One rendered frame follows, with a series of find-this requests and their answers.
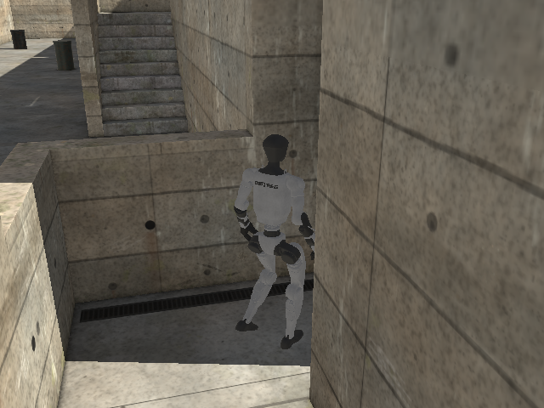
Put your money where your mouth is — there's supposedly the robot left upper arm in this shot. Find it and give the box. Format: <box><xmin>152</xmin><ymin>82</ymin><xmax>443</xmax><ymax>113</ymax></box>
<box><xmin>235</xmin><ymin>167</ymin><xmax>259</xmax><ymax>211</ymax></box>

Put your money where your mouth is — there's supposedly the right robot forearm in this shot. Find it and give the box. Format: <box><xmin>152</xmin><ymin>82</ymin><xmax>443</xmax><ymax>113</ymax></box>
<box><xmin>299</xmin><ymin>212</ymin><xmax>315</xmax><ymax>252</ymax></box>

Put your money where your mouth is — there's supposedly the robot torso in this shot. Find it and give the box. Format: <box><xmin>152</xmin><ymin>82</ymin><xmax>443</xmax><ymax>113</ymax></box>
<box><xmin>253</xmin><ymin>165</ymin><xmax>292</xmax><ymax>256</ymax></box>

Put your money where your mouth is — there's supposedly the robot right upper arm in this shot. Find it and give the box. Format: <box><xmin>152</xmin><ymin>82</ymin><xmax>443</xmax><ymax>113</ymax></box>
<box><xmin>286</xmin><ymin>174</ymin><xmax>305</xmax><ymax>225</ymax></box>

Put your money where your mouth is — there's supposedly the right robot foot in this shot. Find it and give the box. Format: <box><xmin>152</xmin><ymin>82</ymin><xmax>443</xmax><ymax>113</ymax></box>
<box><xmin>280</xmin><ymin>330</ymin><xmax>303</xmax><ymax>349</ymax></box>

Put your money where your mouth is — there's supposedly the left robot forearm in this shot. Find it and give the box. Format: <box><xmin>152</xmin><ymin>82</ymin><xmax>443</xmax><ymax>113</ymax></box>
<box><xmin>234</xmin><ymin>206</ymin><xmax>250</xmax><ymax>229</ymax></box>

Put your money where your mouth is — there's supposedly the robot left hand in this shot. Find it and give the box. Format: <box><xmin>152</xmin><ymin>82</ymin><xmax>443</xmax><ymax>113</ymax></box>
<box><xmin>241</xmin><ymin>222</ymin><xmax>258</xmax><ymax>241</ymax></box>

